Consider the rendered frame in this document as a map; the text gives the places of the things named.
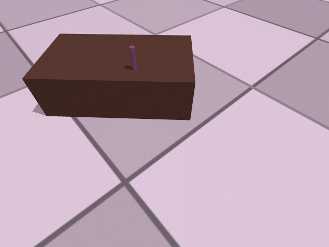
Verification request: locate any can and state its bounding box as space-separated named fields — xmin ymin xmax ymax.
xmin=129 ymin=46 xmax=138 ymax=70

